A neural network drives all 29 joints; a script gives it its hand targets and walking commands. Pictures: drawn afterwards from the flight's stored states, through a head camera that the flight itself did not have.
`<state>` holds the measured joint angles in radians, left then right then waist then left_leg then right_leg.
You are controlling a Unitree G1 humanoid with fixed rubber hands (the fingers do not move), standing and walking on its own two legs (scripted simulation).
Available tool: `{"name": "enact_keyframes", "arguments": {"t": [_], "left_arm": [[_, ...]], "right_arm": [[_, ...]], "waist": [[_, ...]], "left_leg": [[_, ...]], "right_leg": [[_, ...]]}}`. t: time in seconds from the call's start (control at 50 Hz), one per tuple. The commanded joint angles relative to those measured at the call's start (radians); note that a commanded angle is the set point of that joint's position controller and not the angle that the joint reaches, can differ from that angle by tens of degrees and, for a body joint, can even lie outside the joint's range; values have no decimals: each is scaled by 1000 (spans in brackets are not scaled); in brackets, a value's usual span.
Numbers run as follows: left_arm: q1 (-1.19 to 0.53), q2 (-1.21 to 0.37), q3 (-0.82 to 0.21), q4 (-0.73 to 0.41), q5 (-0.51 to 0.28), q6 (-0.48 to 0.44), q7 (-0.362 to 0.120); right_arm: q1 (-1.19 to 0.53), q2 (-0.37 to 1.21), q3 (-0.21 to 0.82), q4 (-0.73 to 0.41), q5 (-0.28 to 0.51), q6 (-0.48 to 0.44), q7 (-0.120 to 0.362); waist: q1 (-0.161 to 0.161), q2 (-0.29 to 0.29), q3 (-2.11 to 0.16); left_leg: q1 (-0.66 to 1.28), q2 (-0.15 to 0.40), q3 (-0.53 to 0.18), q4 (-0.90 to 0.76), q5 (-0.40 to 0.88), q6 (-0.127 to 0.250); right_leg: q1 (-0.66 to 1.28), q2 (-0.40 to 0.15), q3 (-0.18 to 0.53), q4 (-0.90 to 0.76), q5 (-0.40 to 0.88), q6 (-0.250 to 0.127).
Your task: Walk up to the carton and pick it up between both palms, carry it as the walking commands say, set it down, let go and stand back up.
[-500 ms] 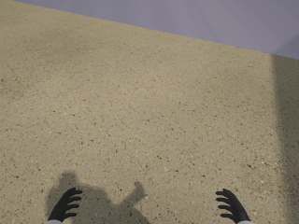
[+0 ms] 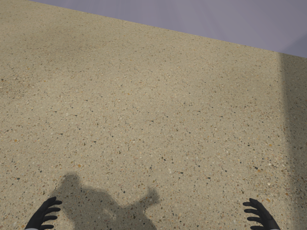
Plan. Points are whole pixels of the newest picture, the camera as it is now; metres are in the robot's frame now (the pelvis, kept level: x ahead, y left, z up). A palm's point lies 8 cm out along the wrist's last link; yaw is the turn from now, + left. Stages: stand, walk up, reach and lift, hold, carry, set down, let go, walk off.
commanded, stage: stand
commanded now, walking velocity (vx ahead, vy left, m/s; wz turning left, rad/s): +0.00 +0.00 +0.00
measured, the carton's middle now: out of the picture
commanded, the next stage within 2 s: walk up in 0.58 s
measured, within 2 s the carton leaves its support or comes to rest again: neither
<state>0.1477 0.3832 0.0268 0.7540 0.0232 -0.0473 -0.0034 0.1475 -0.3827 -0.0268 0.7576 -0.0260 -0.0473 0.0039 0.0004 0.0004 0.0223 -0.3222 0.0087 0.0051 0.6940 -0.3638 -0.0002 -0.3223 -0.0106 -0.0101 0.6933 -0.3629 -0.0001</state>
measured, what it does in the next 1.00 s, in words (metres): lifts its left foot, turning left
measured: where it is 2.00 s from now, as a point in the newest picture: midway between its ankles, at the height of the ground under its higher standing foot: outside the picture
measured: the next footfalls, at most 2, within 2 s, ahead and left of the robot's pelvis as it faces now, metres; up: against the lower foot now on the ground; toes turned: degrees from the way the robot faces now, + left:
left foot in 1.08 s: +0.07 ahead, +0.25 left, +0.00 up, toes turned +22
right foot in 1.28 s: +0.17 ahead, +0.04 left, +0.00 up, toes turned +29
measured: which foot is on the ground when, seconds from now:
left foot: down 0.00-0.80, up 0.82-1.00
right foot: down 0.00-1.00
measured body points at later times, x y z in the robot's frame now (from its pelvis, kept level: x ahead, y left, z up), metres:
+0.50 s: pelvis +0.00 +0.00 +0.02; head +0.00 +0.00 +0.47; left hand +0.13 +0.31 -0.08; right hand +0.14 -0.31 -0.08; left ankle +0.00 +0.12 -0.72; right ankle +0.00 -0.12 -0.72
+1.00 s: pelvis +0.00 +0.03 +0.02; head +0.01 +0.04 +0.47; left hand +0.04 +0.43 -0.05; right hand +0.24 -0.27 -0.04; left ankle +0.03 +0.20 -0.69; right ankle +0.00 -0.12 -0.72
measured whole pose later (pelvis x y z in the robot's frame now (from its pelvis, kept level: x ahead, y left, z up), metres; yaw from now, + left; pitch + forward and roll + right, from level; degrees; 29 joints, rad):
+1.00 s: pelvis +0.00 +0.03 +0.02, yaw +15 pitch +1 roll -1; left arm 0.15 0.55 0.11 0.86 0.04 -0.08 0.02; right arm 0.11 -0.51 -0.11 0.76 -0.07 0.05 0.20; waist -0.02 0.00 0.01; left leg -0.50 0.10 0.01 0.75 -0.24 0.00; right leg -0.16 -0.15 -0.26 0.45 -0.28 0.03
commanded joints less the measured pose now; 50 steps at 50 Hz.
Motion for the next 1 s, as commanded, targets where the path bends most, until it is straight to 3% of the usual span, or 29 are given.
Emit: {"name": "enact_keyframes", "arguments": {"t": [0.0, 0.74, 0.76, 0.78, 0.8, 0.82, 0.84, 0.86, 0.9, 0.98], "left_arm": [[-44, 166, 38, -45, -3, -12, 5], [-110, 181, 2, 223, -11, 8, 4], [-31, 347, 59, 170, -19, 1, 10], [88, 350, 70, 164, -21, -9, 21], [125, 387, 92, 150, -9, -16, 30], [76, 414, 107, 109, 2, -24, 36], [41, 385, 110, 78, 5, -30, 42], [10, 358, 110, 70, 7, -33, 46], [-32, 360, 121, 60, 13, -42, 43], [-44, 390, 138, 60, 21, -44, 19]], "right_arm": [[-44, -166, -38, -45, 3, -12, -4], [-106, -179, -6, 220, 12, 8, -4], [-140, -298, -57, 31, -49, 48, 56], [-228, -279, -60, -27, -51, 59, 103], [-231, -221, -54, -88, -58, 64, 130], [-210, -216, -56, -128, -76, 73, 140], [-194, -242, -72, -123, -77, 78, 148], [-169, -247, -85, -112, -74, 81, 158], [-124, -247, -103, -88, -65, 89, 182], [-126, -230, -118, -87, -32, 82, 213]], "waist": [[0, 0, -73], [1, -1, -38], [42, 53, -50], [96, 23, -95], [115, -166, -124], [91, -180, -98], [54, -104, -89], [26, -75, -78], [-2, -112, -42], [-20, -123, -44]], "left_leg": [[33, 76, -92, -132, 194, 67], [180, 108, -91, -375, 251, 30], [-148, 84, -266, -304, 334, 94], [-260, 70, -225, -212, 302, 99], [-376, 12, -83, -25, 96, 68], [-440, 84, -75, 107, -32, 21], [-416, 121, -112, 191, -29, 4], [-381, 139, -129, 193, 6, 0], [-303, 135, -76, 166, 80, -4], [-116, 110, 40, -4, 161, 13]], "right_leg": [[33, -76, 92, -133, 188, -67], [176, -109, 95, -376, 244, -34], [307, -103, 47, -217, 103, -74], [377, -187, 128, -264, 73, -116], [431, -385, 234, -417, 72, -190], [378, -543, 280, -496, 116, -261], [326, -535, 231, -488, 106, -272], [283, -506, 153, -478, 71, -253], [214, -446, 8, -470, 88, -217], [111, -368, -149, -409, 116, -171]]}}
